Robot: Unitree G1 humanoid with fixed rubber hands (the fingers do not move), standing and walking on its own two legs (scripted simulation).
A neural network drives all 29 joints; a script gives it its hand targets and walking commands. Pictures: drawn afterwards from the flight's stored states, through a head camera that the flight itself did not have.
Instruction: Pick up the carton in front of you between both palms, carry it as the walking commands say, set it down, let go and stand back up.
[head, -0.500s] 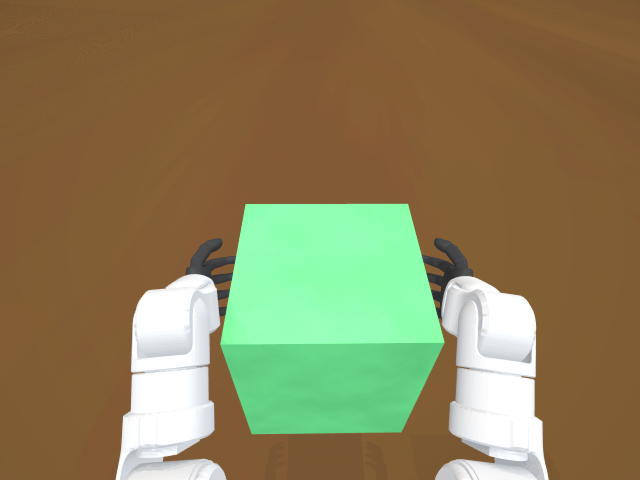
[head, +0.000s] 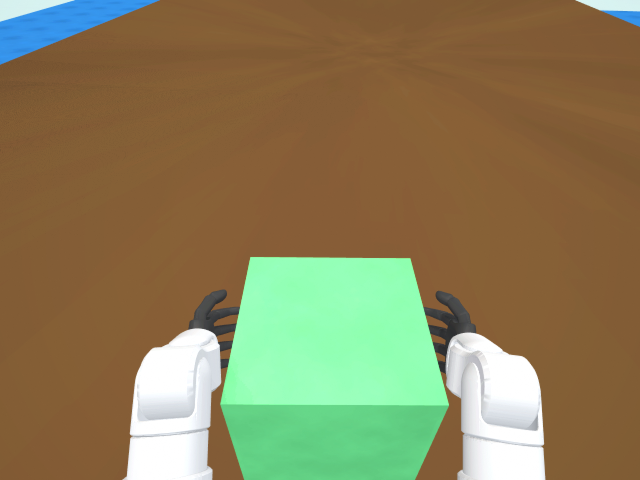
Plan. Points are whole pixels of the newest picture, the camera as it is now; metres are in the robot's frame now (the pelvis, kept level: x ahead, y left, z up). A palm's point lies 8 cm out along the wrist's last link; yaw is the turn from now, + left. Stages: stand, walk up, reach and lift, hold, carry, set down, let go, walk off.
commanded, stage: carry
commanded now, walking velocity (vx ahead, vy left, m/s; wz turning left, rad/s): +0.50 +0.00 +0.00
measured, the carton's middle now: (329, 378) +0.27 +0.00 +0.01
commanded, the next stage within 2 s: none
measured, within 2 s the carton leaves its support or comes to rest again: neither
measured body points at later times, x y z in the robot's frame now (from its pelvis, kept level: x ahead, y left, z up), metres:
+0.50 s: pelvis +0.30 +0.05 +0.01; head +0.30 +0.07 +0.46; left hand +0.57 +0.19 +0.05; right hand +0.55 -0.12 +0.06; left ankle +0.31 +0.13 -0.74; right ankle +0.28 -0.09 -0.67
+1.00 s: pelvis +0.57 +0.00 +0.00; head +0.59 -0.02 +0.45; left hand +0.85 +0.15 +0.07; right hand +0.86 -0.15 +0.07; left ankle +0.60 +0.12 -0.72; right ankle +0.61 -0.09 -0.74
